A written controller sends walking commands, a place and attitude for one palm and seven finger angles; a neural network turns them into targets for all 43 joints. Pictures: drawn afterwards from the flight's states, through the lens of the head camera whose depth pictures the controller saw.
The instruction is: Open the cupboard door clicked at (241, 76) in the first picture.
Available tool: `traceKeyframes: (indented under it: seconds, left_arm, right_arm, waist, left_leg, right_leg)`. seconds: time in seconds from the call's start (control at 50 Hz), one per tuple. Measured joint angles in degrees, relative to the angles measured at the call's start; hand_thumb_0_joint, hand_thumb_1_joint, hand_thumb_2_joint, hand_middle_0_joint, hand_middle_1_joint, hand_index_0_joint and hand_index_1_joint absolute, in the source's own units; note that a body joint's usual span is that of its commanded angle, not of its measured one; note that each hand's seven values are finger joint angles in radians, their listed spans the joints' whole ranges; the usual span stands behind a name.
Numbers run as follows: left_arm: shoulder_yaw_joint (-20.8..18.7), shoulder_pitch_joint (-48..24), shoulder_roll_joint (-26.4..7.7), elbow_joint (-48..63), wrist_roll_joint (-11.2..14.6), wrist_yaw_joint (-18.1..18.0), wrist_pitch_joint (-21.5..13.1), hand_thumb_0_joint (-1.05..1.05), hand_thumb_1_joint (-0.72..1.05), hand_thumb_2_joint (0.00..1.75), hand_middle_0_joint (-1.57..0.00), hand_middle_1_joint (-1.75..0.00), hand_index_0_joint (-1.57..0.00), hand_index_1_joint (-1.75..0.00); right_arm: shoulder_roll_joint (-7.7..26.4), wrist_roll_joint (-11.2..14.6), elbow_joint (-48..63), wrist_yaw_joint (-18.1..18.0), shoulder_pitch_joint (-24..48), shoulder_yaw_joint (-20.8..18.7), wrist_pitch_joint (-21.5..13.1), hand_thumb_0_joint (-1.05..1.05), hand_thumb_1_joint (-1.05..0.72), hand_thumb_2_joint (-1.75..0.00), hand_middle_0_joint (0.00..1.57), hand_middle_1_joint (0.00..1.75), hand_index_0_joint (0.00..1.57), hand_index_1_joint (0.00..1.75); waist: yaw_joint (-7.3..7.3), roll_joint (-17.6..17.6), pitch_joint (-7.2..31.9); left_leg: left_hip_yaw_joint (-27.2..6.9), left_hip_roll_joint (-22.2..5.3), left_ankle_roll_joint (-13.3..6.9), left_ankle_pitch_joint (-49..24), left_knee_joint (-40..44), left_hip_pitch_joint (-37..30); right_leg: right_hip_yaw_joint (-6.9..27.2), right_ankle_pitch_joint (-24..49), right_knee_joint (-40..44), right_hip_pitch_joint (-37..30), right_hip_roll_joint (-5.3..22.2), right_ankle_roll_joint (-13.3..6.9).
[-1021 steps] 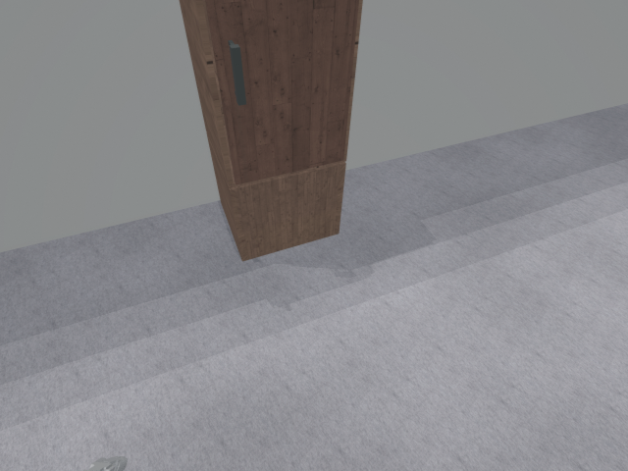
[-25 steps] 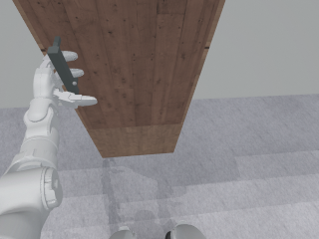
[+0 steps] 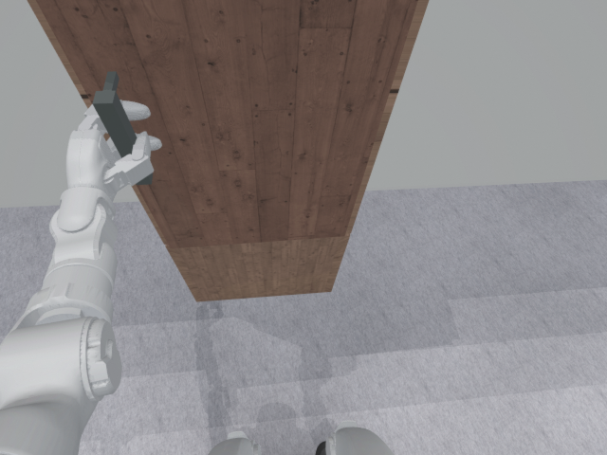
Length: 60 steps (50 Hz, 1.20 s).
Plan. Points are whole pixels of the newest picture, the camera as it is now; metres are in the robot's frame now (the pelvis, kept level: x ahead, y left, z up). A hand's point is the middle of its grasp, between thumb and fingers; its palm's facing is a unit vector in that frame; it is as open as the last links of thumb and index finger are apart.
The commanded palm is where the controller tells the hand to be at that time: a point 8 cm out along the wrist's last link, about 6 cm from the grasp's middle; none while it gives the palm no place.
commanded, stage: close the thumb around the handle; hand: left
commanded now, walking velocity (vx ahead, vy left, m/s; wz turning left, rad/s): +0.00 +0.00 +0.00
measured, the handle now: (129, 132) +0.53 +0.22 +0.08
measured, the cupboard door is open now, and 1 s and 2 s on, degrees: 1 37 37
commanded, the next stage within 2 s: pull the door open along its arc in 0.02 s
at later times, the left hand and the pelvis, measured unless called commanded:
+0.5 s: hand (145, 191) +0.43 +0.18 +0.08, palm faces +0.02 -1.00 +0.00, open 5.8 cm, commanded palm +0.37 +0.22 +0.08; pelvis +0.01 -0.01 +0.01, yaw -1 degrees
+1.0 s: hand (226, 302) +0.28 +0.07 +0.09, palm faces +0.40 -0.92 +0.02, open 6.3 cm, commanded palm +0.21 +0.13 +0.08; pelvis +0.02 -0.03 +0.02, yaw +1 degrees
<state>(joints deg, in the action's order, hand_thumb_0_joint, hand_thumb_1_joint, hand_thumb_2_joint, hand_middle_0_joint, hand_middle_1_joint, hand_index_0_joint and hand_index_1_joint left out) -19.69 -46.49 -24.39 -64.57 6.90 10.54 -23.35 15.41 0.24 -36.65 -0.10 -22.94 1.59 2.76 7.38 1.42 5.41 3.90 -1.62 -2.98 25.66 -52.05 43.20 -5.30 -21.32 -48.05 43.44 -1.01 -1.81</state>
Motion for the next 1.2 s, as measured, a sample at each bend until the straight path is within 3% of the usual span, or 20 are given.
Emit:
traceKeyframes:
  seconds: [0.3, 0.44, 0.56, 0.62, 0.74, 0.9, 1.02, 1.2]
  left_arm:
    - [-1.2, 3.3, -0.2, 3.1, 0.9, 1.6, 0.7, 0.01, 0.75, 0.81, -0.37, -1.35, -0.36, -1.35]
    - [0.2, 13.6, 3.1, 13.7, 3.6, 2.1, 2.2, 0.01, 0.73, 0.76, -0.37, -1.35, -0.36, -1.35]
    - [4.6, 27.9, 8.2, 29.7, 6.2, 1.3, 3.9, 0.01, 0.72, 0.74, -0.36, -1.35, -0.35, -1.35]
    - [8.2, 35.1, 13.2, 39.8, 6.5, -5.2, 5.8, 0.02, 0.7, 0.73, -0.36, -1.35, -0.35, -1.34]
    - [17.0, 47.6, 22.7, 56.2, 1.9, -20.2, 8.9, 0.04, 0.68, 0.72, -0.35, -1.35, -0.36, -1.31]
    - [27.1, 57.8, 27.8, 67.2, -6.1, -34.0, 15.0, 0.04, 0.66, 0.72, -0.34, -1.29, -0.37, -1.32]
    - [31.2, 63.7, 29.3, 71.9, -9.5, -38.2, 18.8, 0.04, 0.65, 0.72, -0.34, -1.26, -0.37, -1.33]
    - [32.5, 62.2, 28.7, 70.8, -10.7, -41.3, 17.7, 0.03, 0.69, 0.78, -0.33, -1.3, -0.35, -1.34]
  right_arm:
    - [0.4, 0.3, 1.2, -0.2, 0.4, -0.2, 0.3, 0.0, -0.91, -0.9, 0.2, 0.3, 0.2, 0.3]
    - [0.0, 1.2, 2.9, 0.3, 0.1, -0.5, 0.9, 0.0, -0.91, -0.9, 0.2, 0.3, 0.2, 0.3]
    - [-0.5, 1.9, 4.8, 1.0, 1.5, -1.1, -0.1, 0.01, -0.91, -0.9, 0.2, 0.3, 0.2, 0.3]
    - [-1.0, 1.8, 5.3, 1.5, 3.3, -1.6, -1.3, 0.01, -0.91, -0.9, 0.2, 0.3, 0.2, 0.3]
    - [-2.5, 0.0, 6.6, 2.8, 8.9, -1.3, -2.5, 0.01, -0.91, -0.9, 0.2, 0.3, 0.2, 0.3]
    - [-5.5, -2.1, 9.0, 2.1, 13.7, 0.4, 0.3, 0.01, -0.91, -0.9, 0.2, 0.3, 0.2, 0.3]
    - [-6.3, -3.0, 9.6, 1.4, 13.6, 1.0, 2.7, 0.01, -0.91, -0.9, 0.2, 0.3, 0.2, 0.3]
    - [-4.5, -3.6, 7.0, 0.1, 11.8, 0.1, 1.4, 0.01, -0.9, -0.9, 0.2, 0.3, 0.2, 0.3]
  waist:
    - [-0.19, 0.0, 0.4]
    - [-1.44, 0.2, 1.4]
    - [-3.21, 0.6, 2.0]
    - [-4.75, 0.7, 1.8]
    - [-6.61, 0.4, 1.1]
    - [-7.58, -0.4, 0.6]
    - [-7.41, 0.4, 1.1]
    - [-7.43, 1.0, 0.2]
  left_leg:
    - [0.5, -0.4, 0.4, -0.1, 0.8, -0.7]
    - [1.3, -0.6, 0.4, -0.2, 3.1, -4.4]
    - [1.7, -0.4, 0.4, -0.5, 5.5, -8.4]
    - [1.9, -0.2, 0.4, -0.7, 6.4, -10.2]
    - [1.5, 0.7, 0.6, -1.0, 7.2, -12.7]
    - [0.2, 0.8, 1.6, -1.0, 7.5, -16.1]
    - [-1.0, 0.4, 2.6, -0.7, 7.8, -17.9]
    - [-3.4, 0.6, 4.0, -0.5, 5.9, -16.3]
  right_leg:
    - [0.5, 0.2, 0.5, -0.3, -0.5, -0.3]
    - [1.5, 0.3, 2.4, -3.4, -1.0, -0.3]
    - [2.0, 0.5, 4.2, -7.1, -0.9, -0.2]
    - [2.2, 0.5, 4.8, -8.8, -0.7, 0.0]
    - [1.9, 0.0, 4.5, -11.0, 0.1, -0.1]
    - [0.5, -1.1, 4.1, -14.5, 0.2, -1.1]
    - [-0.6, -1.8, 4.4, -16.7, -0.2, -2.1]
    - [-2.9, -3.3, 2.1, -15.7, 0.1, -3.4]
